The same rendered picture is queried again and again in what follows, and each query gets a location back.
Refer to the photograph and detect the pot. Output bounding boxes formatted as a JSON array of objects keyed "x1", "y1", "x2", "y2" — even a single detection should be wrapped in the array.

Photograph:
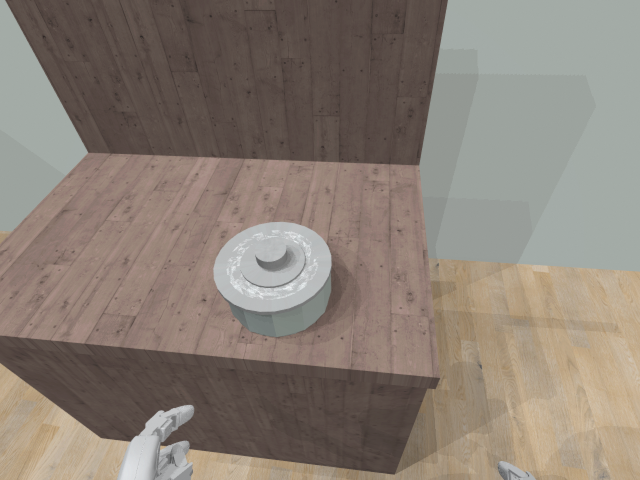
[{"x1": 229, "y1": 273, "x2": 331, "y2": 337}]

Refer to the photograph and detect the left robot hand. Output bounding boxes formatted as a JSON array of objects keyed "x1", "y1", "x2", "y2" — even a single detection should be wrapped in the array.
[{"x1": 117, "y1": 405, "x2": 194, "y2": 480}]

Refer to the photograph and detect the table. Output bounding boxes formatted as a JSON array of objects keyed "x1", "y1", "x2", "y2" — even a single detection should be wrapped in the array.
[{"x1": 0, "y1": 0, "x2": 448, "y2": 475}]

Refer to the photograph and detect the knob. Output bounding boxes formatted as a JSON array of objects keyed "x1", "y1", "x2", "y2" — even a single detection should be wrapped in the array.
[{"x1": 255, "y1": 238, "x2": 287, "y2": 269}]

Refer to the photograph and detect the lid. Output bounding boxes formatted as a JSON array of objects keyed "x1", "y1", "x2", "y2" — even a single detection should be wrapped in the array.
[{"x1": 213, "y1": 222, "x2": 332, "y2": 315}]

